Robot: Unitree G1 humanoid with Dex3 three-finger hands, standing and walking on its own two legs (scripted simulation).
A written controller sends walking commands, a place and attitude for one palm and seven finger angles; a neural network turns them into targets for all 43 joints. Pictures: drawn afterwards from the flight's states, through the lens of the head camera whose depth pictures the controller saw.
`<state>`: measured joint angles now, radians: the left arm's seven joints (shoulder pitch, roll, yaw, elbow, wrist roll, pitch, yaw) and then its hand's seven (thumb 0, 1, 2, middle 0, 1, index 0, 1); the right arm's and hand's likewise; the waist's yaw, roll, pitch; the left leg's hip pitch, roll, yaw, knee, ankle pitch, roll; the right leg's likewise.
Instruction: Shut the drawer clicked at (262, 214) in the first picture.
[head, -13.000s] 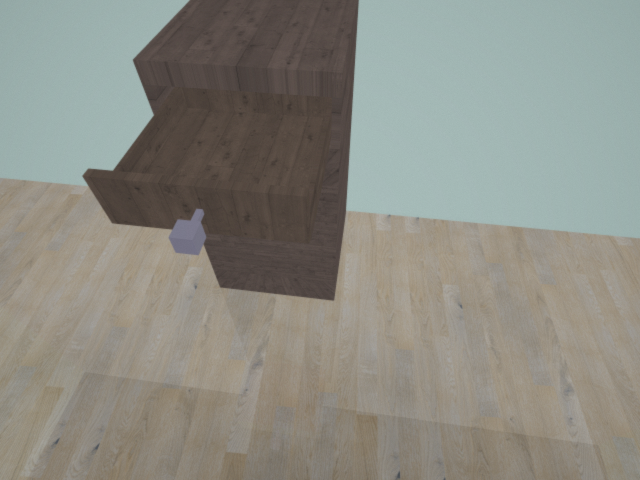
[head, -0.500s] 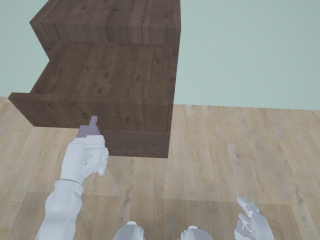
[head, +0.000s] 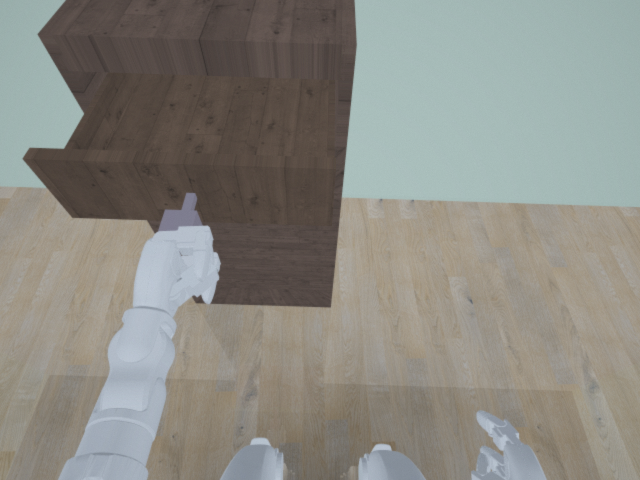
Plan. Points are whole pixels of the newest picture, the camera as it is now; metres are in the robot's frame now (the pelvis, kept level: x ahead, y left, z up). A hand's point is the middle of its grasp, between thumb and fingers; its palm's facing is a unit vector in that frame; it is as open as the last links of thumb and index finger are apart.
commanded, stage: push the drawer shut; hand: left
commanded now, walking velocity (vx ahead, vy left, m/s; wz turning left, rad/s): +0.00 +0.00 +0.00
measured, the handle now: (185, 219) +0.43 +0.19 +0.06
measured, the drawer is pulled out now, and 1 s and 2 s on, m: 0.18 0.06 0.00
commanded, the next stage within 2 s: pull the fist back off the drawer in 1.88 s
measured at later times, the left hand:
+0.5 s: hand (223, 226) +0.42 +0.13 +0.05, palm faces -0.06 -1.00 -0.04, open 3.4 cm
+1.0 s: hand (230, 193) +0.48 +0.13 +0.05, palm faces -0.03 -1.00 -0.04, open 3.4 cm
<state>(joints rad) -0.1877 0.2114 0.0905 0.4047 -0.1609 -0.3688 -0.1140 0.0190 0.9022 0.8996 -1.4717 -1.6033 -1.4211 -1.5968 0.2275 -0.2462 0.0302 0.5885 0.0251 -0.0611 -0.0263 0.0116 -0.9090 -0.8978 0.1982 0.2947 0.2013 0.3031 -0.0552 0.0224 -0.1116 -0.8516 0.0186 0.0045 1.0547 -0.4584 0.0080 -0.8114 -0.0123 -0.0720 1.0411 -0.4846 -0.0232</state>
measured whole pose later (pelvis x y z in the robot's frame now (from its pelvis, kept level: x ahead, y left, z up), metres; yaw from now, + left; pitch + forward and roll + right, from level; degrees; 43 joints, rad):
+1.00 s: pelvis -0.01 +0.00 -0.01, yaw -2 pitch +20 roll -1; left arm -0.77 0.33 0.29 1.03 -0.08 -0.45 -0.11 0.02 0.90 0.90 -1.48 -1.60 -1.45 -1.60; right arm 0.33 -0.25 0.03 0.64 -0.01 0.01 0.01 0.01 -0.91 -0.90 0.20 0.29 0.20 0.30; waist -0.15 0.03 -0.12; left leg -1.00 0.04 0.02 1.11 -0.46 0.01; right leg -0.97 0.00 -0.06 1.08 -0.47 -0.02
